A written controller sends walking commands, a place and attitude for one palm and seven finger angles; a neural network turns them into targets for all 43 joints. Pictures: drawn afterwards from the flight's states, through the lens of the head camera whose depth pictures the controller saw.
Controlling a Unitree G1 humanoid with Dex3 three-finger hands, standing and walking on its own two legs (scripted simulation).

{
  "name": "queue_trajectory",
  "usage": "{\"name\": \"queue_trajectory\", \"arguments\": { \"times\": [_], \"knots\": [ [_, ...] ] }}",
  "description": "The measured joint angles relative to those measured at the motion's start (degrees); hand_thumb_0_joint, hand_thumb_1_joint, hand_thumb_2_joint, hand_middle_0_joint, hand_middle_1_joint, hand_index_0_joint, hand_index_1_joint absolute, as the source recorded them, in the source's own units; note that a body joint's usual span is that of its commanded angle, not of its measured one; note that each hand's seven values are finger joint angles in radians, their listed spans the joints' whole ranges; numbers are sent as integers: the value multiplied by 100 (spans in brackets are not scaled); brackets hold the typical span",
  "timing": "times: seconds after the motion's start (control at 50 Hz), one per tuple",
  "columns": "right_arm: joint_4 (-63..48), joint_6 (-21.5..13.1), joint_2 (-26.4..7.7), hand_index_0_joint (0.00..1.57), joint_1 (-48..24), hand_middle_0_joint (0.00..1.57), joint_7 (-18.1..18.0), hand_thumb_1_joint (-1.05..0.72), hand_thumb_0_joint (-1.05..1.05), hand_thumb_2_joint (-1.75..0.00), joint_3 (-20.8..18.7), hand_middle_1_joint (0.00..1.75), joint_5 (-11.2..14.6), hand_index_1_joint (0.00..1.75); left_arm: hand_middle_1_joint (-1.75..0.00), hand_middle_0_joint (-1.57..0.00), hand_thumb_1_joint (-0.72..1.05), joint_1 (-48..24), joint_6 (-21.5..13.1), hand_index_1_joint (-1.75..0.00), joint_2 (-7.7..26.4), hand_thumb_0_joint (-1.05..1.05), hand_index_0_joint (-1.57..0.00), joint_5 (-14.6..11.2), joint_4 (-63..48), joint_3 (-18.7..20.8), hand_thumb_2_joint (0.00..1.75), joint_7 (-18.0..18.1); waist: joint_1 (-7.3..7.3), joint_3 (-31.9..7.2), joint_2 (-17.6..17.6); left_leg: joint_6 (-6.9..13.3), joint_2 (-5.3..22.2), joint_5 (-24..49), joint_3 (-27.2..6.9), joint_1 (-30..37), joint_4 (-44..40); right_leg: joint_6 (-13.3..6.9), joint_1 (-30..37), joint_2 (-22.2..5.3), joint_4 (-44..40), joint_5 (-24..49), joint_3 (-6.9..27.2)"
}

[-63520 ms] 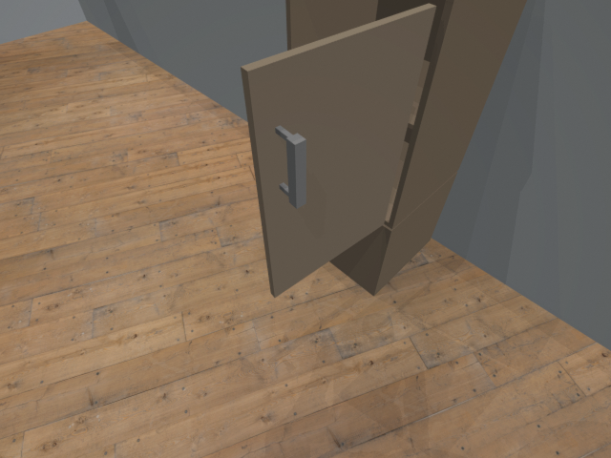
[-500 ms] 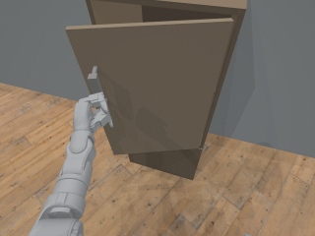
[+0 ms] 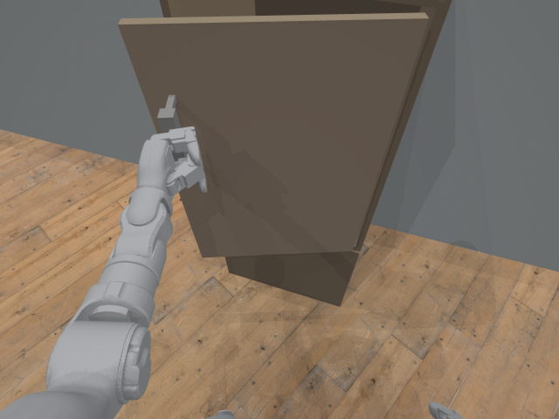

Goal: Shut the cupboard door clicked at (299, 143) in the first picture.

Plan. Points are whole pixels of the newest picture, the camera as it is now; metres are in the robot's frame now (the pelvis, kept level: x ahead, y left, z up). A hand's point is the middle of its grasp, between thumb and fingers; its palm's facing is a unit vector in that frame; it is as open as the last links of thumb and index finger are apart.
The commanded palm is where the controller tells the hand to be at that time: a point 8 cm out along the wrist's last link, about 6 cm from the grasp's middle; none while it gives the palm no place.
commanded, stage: push the door shut along its arc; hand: left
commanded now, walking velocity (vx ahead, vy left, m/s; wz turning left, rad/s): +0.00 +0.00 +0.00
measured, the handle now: (179, 141) +0.52 +0.16 +0.11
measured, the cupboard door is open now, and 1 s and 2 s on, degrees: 21 6 0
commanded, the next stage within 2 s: pull the fist back off the door in 1.62 s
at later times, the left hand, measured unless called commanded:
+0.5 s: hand (209, 145) +0.50 +0.11 +0.11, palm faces -0.15 -0.99 -0.01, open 3.1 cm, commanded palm +0.50 +0.15 +0.11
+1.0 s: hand (241, 115) +0.57 +0.06 +0.12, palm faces -0.27 -0.96 +0.00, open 3.0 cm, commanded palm +0.57 +0.12 +0.11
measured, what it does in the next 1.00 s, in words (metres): stands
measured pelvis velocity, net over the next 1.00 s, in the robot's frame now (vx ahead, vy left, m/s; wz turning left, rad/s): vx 0.00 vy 0.01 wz -0.04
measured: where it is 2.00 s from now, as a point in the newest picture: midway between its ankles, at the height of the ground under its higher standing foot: outside the picture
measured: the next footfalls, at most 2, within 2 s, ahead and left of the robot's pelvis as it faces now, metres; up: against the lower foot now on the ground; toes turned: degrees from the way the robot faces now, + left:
none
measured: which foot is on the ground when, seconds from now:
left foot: down 0.00-1.00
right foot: down 0.00-1.00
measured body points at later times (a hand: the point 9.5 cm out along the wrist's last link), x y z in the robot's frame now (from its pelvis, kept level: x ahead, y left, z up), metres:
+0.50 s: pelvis -0.01 +0.01 -0.02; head +0.08 +0.01 +0.43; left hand +0.50 +0.17 +0.12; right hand -0.01 -0.27 -0.13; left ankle +0.05 +0.13 -0.71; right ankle -0.01 -0.12 -0.71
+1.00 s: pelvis +0.00 +0.01 -0.03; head +0.14 +0.01 +0.39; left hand +0.58 +0.12 +0.12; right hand -0.06 -0.25 -0.14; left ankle +0.05 +0.13 -0.71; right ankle -0.01 -0.12 -0.71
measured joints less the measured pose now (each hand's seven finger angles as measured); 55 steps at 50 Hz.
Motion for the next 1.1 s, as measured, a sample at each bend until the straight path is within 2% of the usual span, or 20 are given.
{"name": "queue_trajectory", "arguments": {
  "times": [0.22, 0.38, 0.56, 0.72, 0.8, 0.92, 1.02, 1.1],
  "knots": [
    [231, 8, -79, 20, 365, 20, 32, -91, 0, -89, -42, 30, -32, 30, -150, -132, 90, -882, -202, -150, 402, 1, -131, -31, 979, 76, 90, -377, -201, 12, -9, 25, -9, -25, -52, -485, 247, 20, -445, -5, 207, -23, -44],
    [291, -77, -149, 20, 496, 20, 43, -91, 0, -89, -54, 30, -75, 30, -150, -131, 90, -1459, -204, -150, 705, 2, -132, 4, 1482, 212, 90, -579, -429, -5, -24, 43, 11, -34, -73, -896, 433, 35, -831, 16, 350, -12, -56],
    [312, -147, -174, 20, 598, 20, 75, -91, 0, -89, -27, 30, -112, 30, -150, -130, 90, -1939, -164, -150, 961, 2, -130, 65, 1883, 332, 90, -779, -609, -55, 8, 63, 36, -95, -85, -1258, 636, 53, -1166, 42, 494, -40, -57],
    [307, -224, -165, 20, 601, 20, 97, -91, 0, -89, 15, 30, -159, 30, -150, -130, 90, -2553, -22, -150, 1159, 2, -129, 182, 2192, 205, 90, -962, -761, -42, 55, 76, 39, -146, -127, -1662, 848, 63, -1535, 49, 662, -82, -90],
    [265, -230, -171, 20, 570, 20, 97, -91, 0, -89, 62, 30, -181, 30, -150, -130, 90, -2870, 102, -150, 1217, 2, -130, 246, 2360, 393, 90, -1069, -901, -38, 65, 85, 61, -183, -110, -1847, 942, 70, -1726, 68, 744, -103, -68],
    [115, -209, -183, 20, 656, 20, 130, -91, 0, -89, 69, 30, -244, 30, -150, -130, 90, -3232, 142, -150, 1451, 2, -130, 514, 2493, 711, 90, -1058, -1123, -76, 134, 91, 117, -275, -40, -2114, 1080, 78, -2027, 115, 874, -154, 12],
    [66, -69, -169, 20, 833, 20, 164, -91, 0, -89, 81, 30, -284, 30, -150, -130, 86, -3413, 199, -150, 1661, -1, -130, 674, 2625, 840, 91, -1170, -1159, -84, 187, 90, 141, -349, -12, -2242, 1168, 76, -2171, 136, 967, -218, 44],
    [87, 23, -133, 20, 919, 20, 167, -91, 0, -89, 89, 30, -305, 30, -150, -130, 85, -3558, 318, -150, 1788, -3, -130, 707, 2677, 798, 91, -1273, -1180, -67, 191, 78, 157, -377, -36, -2312, 1209, 63, -2229, 154, 992, -242, 24]
  ]
}}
